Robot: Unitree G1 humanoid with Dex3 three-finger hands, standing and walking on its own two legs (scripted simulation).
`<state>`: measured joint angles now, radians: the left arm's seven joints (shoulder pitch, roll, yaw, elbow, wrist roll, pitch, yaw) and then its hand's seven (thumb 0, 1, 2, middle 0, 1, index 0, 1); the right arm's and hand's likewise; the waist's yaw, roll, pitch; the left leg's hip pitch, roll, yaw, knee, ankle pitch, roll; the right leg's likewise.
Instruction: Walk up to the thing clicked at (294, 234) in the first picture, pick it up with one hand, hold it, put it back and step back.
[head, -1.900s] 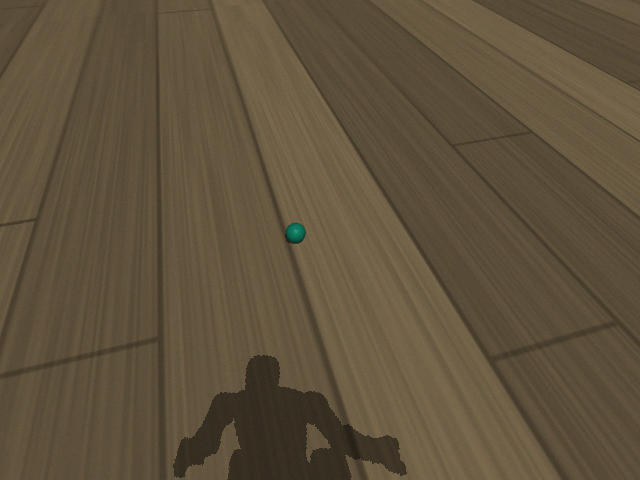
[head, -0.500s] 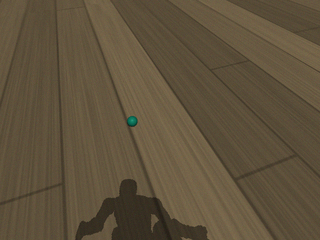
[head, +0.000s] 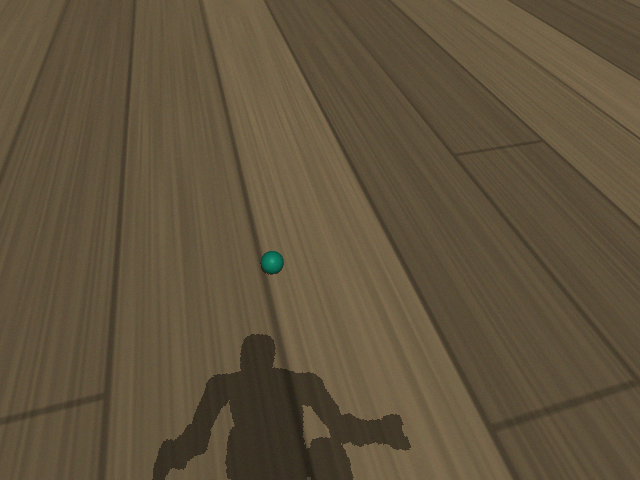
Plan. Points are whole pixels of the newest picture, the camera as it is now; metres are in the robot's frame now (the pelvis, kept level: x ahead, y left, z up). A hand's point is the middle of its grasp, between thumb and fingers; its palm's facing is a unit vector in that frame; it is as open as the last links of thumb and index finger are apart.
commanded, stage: walk up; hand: left
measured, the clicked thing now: (272, 262) +0.98 +0.21 -0.71
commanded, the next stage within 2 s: none
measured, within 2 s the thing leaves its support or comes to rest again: neither
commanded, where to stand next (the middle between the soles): +0.57 +0.03 m, yaw -2 degrees
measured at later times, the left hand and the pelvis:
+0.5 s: hand (166, 379) +0.30 +0.25 -0.12, palm faces -0.05 -0.90 -0.43, open 7.4 cm; pelvis +0.22 -0.03 -0.01, yaw -2 degrees
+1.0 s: hand (157, 314) +0.42 +0.31 -0.15, palm faces -0.07 -0.93 -0.36, open 7.4 cm; pelvis +0.38 +0.04 +0.00, yaw -1 degrees
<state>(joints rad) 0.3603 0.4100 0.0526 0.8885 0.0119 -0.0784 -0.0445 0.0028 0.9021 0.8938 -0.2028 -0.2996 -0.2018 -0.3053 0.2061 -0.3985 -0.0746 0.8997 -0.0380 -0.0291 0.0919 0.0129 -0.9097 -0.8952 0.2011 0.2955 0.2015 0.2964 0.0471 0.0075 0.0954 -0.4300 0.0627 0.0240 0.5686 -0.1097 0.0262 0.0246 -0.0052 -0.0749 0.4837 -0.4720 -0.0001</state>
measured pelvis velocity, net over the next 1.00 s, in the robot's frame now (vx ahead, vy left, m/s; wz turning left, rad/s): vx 0.38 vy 0.04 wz -0.02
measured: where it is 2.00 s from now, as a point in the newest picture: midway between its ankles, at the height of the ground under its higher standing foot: (310, 391)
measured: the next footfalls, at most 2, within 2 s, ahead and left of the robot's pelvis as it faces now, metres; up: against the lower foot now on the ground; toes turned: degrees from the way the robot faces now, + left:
right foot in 0.42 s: +0.32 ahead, -0.15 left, +0.00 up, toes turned -6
left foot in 0.86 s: +0.47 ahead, +0.13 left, +0.00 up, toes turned +3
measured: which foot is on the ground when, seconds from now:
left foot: down 0.00-0.44, up 0.46-0.84, down 0.86-1.00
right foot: down 0.00-0.04, up 0.06-0.40, down 0.42-0.88, up 0.90-1.00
